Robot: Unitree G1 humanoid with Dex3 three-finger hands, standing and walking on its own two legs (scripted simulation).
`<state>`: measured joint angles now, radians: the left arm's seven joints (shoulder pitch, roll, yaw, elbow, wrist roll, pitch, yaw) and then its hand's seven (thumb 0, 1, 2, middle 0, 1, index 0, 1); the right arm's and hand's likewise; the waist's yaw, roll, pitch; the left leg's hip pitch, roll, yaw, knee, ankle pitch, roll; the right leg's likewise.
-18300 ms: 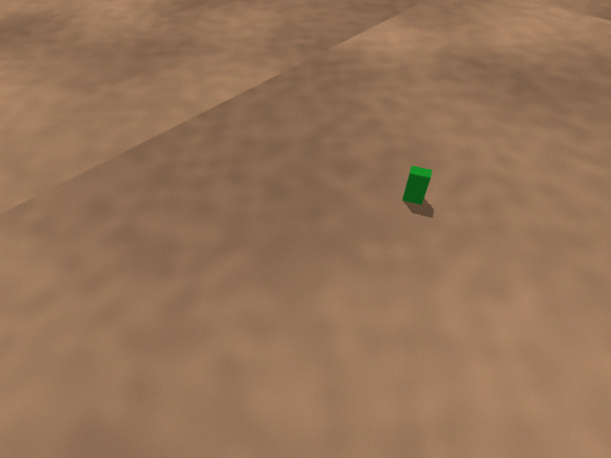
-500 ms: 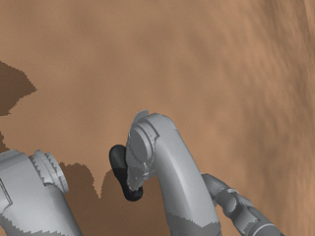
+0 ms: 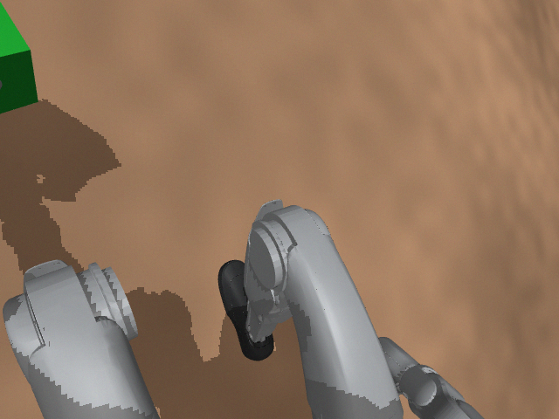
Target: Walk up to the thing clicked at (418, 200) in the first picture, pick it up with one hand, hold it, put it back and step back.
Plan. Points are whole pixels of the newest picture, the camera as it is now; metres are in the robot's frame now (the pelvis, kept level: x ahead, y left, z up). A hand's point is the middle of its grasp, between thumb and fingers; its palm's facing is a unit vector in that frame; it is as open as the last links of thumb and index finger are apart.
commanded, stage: lift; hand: left
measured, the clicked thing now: out of the picture +0.55 +0.24 -0.17
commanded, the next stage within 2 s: hold in 0.90 s
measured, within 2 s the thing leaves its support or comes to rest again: neither
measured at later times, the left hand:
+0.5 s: hand out of the picture +0.46 +0.30 +0.01, palm faces +0.17 -0.98 -0.10, open 9.7 cm
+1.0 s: hand out of the picture +0.38 +0.28 +0.24, palm faces +0.24 -0.97 -0.06, open 9.9 cm
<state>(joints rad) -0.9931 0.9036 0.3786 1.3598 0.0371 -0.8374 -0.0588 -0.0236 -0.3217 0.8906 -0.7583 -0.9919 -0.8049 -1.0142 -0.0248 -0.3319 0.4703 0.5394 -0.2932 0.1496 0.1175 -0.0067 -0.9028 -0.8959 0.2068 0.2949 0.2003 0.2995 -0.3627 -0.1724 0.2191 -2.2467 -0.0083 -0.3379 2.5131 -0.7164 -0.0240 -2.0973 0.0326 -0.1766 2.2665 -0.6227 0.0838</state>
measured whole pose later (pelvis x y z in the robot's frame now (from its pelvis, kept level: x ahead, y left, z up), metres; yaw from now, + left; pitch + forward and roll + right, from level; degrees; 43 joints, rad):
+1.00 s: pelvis +0.03 -0.01 +0.21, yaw +12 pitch +29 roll -5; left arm -0.31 0.36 0.29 0.34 -0.19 -0.18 -0.18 -0.03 -0.47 1.12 -0.76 -1.07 -0.80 -1.10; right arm 0.14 -0.26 0.01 0.53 0.05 0.05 -0.03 0.00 -0.93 -0.90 0.21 0.30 0.20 0.30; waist -0.07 0.04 -0.18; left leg -1.63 0.04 -0.09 1.78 -0.66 -0.02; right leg -1.58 -0.03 -0.03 1.70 -0.62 0.04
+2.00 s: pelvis +0.09 +0.00 +0.38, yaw +14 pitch +13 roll -2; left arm -0.19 0.26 0.20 0.44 -0.20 -0.28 -0.25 -0.02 -0.44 1.07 -0.77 -1.04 -0.81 -1.07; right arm 0.24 -0.23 0.00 0.63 0.02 -0.05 -0.06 0.01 -0.90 -0.89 0.21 0.29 0.20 0.30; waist -0.03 0.01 -0.09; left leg -0.76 0.06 -0.03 1.04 -0.50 -0.02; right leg -0.74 -0.02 -0.03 0.98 -0.46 0.03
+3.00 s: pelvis +0.09 -0.01 +0.41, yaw +14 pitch +6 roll -1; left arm -0.12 0.23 0.18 0.41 -0.20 -0.28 -0.25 -0.02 -0.42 1.06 -0.75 -1.07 -0.79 -1.09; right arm 0.23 -0.23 0.00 0.64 0.02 -0.03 -0.06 0.01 -0.90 -0.90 0.20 0.29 0.20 0.30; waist -0.02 0.02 -0.05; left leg -0.55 0.05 -0.02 0.87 -0.42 -0.03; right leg -0.55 -0.02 -0.02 0.84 -0.40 0.02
